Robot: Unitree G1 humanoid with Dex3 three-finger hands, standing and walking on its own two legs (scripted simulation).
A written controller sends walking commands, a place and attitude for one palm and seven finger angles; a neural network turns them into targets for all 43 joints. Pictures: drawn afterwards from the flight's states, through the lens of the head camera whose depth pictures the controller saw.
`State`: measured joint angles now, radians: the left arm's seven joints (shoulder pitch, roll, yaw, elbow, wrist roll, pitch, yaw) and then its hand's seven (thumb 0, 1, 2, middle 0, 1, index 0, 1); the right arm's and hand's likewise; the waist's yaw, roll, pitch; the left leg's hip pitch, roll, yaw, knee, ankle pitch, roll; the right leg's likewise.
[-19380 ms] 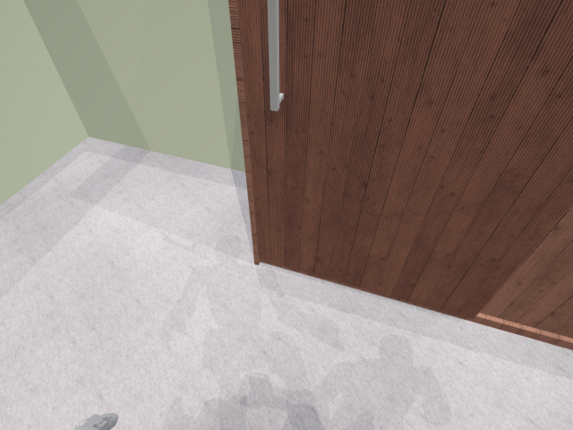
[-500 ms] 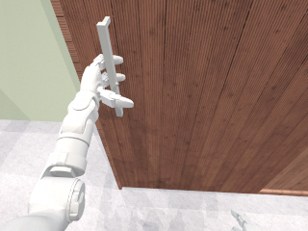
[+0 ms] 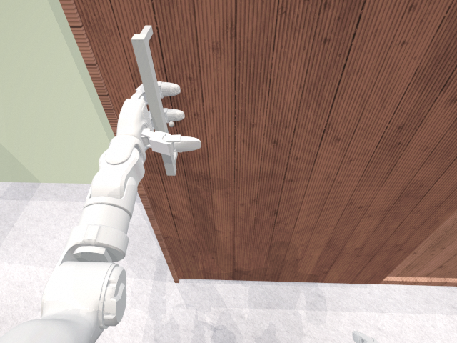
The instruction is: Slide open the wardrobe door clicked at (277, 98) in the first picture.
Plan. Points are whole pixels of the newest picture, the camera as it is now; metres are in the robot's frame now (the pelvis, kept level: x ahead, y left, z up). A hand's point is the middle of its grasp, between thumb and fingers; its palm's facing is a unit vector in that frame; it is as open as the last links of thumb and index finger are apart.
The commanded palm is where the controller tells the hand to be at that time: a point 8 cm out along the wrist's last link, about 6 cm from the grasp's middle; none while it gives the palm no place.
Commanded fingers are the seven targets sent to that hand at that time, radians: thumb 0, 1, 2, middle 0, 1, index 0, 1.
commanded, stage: grip the handle and tug to test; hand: left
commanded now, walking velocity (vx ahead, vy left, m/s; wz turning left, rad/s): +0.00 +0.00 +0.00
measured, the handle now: (161, 112) +0.48 +0.14 +0.17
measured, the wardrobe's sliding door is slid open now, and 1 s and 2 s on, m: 0.00 0.00 0.01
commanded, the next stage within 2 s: tug the door sideways, standing still in 1.18 s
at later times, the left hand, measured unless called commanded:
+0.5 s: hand (168, 124) +0.43 +0.12 +0.18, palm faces -0.03 -1.00 +0.00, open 5.2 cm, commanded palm +0.40 +0.17 +0.18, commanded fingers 0.00 0.90 0.90 -0.45 -1.40 -0.45 -1.40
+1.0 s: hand (169, 125) +0.43 +0.12 +0.18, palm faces -0.02 -1.00 -0.01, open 5.2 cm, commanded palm +0.39 +0.17 +0.18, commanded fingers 0.00 0.90 0.90 -0.45 -1.40 -0.45 -1.40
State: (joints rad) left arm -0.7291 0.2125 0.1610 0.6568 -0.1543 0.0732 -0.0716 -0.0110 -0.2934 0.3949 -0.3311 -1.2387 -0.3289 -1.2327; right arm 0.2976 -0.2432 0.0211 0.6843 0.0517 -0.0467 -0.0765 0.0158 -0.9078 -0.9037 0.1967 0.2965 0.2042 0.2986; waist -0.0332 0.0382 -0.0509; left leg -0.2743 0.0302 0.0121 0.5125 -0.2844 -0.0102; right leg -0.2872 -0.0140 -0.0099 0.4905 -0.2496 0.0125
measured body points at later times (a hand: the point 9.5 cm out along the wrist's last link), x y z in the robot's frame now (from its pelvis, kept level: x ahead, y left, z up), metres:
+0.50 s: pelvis +0.00 +0.00 +0.00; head +0.00 -0.01 +0.45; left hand +0.42 +0.17 +0.19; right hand +0.13 -0.24 -0.11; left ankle -0.01 +0.13 -0.74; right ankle +0.00 -0.13 -0.74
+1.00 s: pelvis +0.01 +0.00 +0.00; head +0.01 -0.01 +0.45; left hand +0.42 +0.17 +0.18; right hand +0.14 -0.24 -0.11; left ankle -0.01 +0.13 -0.74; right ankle +0.00 -0.13 -0.74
